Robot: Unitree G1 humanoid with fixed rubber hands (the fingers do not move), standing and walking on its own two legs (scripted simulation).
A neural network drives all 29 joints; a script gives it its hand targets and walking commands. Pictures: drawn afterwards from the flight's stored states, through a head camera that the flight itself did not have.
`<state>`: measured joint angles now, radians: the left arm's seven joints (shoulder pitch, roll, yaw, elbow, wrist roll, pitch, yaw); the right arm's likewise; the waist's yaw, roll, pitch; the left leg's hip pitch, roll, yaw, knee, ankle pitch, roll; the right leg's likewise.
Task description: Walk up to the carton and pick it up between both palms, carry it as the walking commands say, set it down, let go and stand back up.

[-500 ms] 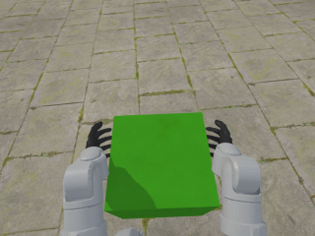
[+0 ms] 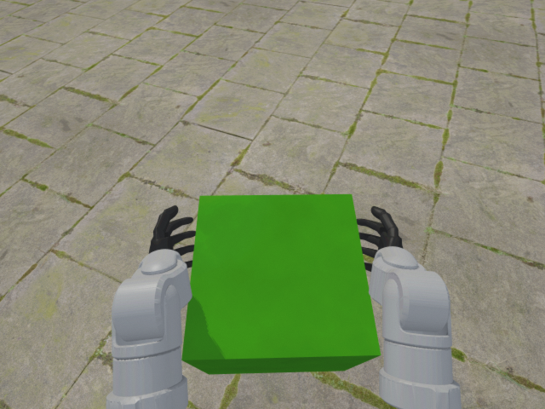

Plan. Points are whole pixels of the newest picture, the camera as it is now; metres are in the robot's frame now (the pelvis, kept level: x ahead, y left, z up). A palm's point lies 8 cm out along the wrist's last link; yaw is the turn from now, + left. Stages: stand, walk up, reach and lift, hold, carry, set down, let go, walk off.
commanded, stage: carry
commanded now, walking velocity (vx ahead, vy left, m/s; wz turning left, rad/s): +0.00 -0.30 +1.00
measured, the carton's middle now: (276, 288) +0.30 +0.01 -0.01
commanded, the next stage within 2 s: none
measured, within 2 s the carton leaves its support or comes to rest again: neither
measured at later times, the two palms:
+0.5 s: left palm out of the picture +0.11 +0.11 +0.06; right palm (377, 278) +0.28 -0.13 +0.06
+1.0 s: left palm out of the picture +0.08 -0.04 +0.12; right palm (432, 235) +0.32 -0.20 +0.10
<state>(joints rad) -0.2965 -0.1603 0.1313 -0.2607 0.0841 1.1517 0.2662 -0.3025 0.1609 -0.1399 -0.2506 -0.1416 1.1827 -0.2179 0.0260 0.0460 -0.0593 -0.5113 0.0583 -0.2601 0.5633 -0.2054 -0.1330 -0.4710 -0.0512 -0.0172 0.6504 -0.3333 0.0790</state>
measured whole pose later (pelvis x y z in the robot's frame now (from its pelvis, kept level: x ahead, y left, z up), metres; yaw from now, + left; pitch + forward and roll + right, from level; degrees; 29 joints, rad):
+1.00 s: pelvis +0.03 -0.37 +0.02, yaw +58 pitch +5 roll +4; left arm -0.30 -0.16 0.17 -0.25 0.09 1.13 0.21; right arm -0.32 0.17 -0.13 -0.27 -0.09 1.20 -0.30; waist -0.01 0.02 -0.03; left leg -0.55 0.01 0.09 1.13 -0.45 -0.04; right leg -0.43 -0.12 -0.28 0.54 -0.20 -0.10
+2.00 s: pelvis +0.17 -0.58 +0.03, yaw +62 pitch +6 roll +6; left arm -0.30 -0.16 0.17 -0.31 0.11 1.16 0.23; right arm -0.34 0.17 -0.13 -0.25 -0.14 1.14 -0.23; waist 0.00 -0.05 0.01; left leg -0.48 -0.06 0.10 0.81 -0.33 -0.01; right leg -0.19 0.00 -0.04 0.43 -0.31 -0.08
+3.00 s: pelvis +0.21 -0.50 +0.01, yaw +60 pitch +5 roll +1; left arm -0.31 -0.15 0.14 -0.20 0.10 1.22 0.24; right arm -0.29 0.16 -0.13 -0.19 -0.13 1.20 -0.25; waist 0.00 -0.02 -0.09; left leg -0.31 0.00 0.12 0.58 -0.32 0.03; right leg -0.18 0.00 -0.11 0.51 -0.41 -0.04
